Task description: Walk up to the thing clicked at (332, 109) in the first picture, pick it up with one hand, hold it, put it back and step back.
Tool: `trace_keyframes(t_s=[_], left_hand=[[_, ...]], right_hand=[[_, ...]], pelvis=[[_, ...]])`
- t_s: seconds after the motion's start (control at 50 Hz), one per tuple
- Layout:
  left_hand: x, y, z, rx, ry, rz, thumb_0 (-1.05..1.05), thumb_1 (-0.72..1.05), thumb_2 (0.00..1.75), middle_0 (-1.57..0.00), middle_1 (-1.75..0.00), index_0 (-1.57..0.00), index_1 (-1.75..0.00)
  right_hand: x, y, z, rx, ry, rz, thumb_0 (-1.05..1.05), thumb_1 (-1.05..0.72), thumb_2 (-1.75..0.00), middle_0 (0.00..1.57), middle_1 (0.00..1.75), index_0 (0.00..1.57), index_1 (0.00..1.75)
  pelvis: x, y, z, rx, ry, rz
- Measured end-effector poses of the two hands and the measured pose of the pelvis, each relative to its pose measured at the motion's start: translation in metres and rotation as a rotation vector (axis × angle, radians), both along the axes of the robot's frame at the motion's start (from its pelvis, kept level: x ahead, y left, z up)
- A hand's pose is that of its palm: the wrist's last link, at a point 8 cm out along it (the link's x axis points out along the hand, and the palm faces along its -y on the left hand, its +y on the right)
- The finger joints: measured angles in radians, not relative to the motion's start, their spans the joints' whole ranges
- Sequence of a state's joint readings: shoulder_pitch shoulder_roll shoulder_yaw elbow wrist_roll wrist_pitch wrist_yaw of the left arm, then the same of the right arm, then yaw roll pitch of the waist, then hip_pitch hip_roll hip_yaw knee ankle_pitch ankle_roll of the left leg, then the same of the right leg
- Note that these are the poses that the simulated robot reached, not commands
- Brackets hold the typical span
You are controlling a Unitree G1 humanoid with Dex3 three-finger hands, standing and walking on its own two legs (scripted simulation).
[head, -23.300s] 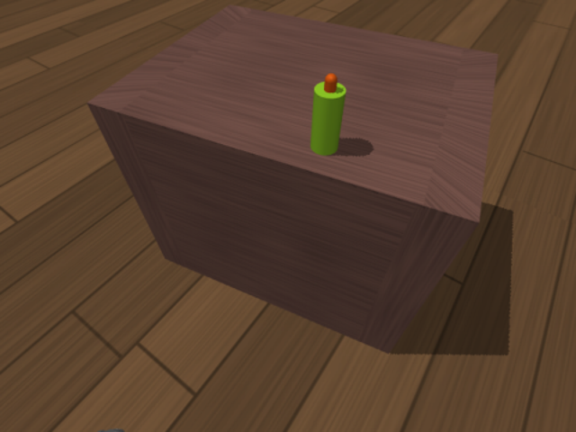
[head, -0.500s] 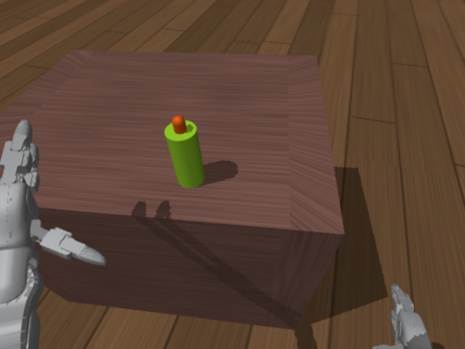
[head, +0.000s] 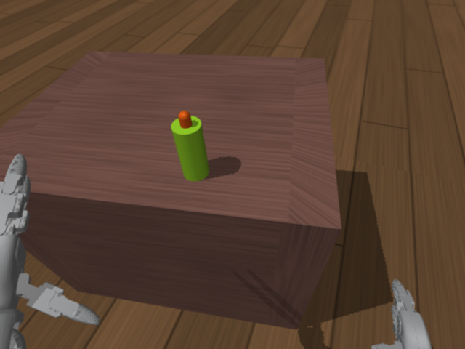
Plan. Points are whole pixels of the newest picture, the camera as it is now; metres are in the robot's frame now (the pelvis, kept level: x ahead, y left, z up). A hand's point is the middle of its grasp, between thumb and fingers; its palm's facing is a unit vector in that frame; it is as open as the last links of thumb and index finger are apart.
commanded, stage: sink last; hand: left
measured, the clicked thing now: (190, 144) +0.48 +0.14 +0.07
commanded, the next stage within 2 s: home in 0.02 s
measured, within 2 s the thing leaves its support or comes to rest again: neither
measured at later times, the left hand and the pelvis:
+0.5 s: hand (110, 291) +0.18 +0.22 +0.04, palm faces +0.20 -0.93 -0.31, open 17.7 cm; pelvis +0.01 +0.01 +0.01, yaw +0 degrees
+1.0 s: hand (154, 302) +0.21 +0.19 -0.09, palm faces +0.07 -0.97 -0.23, open 17.6 cm; pelvis +0.02 +0.01 +0.01, yaw -2 degrees
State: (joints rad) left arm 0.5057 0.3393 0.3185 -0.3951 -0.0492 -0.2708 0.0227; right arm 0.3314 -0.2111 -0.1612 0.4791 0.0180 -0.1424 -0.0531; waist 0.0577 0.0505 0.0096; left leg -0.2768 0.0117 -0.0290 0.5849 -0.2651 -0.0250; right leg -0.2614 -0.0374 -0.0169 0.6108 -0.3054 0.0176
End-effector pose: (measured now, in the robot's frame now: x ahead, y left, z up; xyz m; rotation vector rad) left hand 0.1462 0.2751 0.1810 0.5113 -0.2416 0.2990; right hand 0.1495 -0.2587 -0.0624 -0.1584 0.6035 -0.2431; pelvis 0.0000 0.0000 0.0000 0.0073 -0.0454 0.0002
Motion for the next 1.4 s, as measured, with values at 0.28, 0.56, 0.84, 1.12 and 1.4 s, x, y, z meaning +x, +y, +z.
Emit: trace_keyframes(t_s=[0.28,0.56,0.84,1.12,1.4], left_hand=[[0.011,0.008,-0.021,-0.067,0.024,0.007,-0.01,-0.56,0.04,-0.06,-0.05,-0.06,-0.05],[0.002,-0.017,-0.153,-0.323,0.527,0.035,-0.01,-0.60,0.02,-0.05,-0.05,-0.05,-0.05],[0.026,-0.043,-0.244,-0.442,0.859,0.039,-0.01,-0.59,0.02,-0.05,-0.04,-0.05,-0.05],[0.043,-0.043,-0.244,-0.406,0.889,0.062,-0.01,-0.57,0.03,-0.05,-0.05,-0.05,-0.05],[-0.008,0.004,-0.267,-0.257,1.155,0.125,0.00,-0.57,0.03,-0.06,-0.04,-0.06,-0.05]], right_hand=[[-0.003,0.010,0.004,0.007,0.014,0.034,-0.01,0.35,-0.20,0.09,0.11,0.10,0.11],[0.020,0.044,-0.010,0.048,0.088,0.083,0.00,-0.37,-0.60,0.15,0.21,0.16,0.21],[0.013,0.037,-0.015,-0.013,0.195,0.082,0.01,-0.81,-0.85,0.19,0.28,0.20,0.28],[-0.013,0.028,-0.031,0.017,0.300,0.032,0.01,-0.89,-0.89,0.20,0.30,0.20,0.30],[-0.035,-0.014,-0.035,-0.048,0.406,0.057,0.01,-0.89,-0.90,0.20,0.30,0.21,0.30]], pelvis=[[0.001,0.003,0.006,0.002,-0.015,-0.012],[0.011,0.009,0.008,-0.001,0.013,-0.008],[0.019,0.010,0.007,-0.008,0.042,-0.018],[0.025,0.011,0.007,-0.009,0.049,-0.033],[0.016,0.006,0.006,-0.003,0.010,-0.023]])
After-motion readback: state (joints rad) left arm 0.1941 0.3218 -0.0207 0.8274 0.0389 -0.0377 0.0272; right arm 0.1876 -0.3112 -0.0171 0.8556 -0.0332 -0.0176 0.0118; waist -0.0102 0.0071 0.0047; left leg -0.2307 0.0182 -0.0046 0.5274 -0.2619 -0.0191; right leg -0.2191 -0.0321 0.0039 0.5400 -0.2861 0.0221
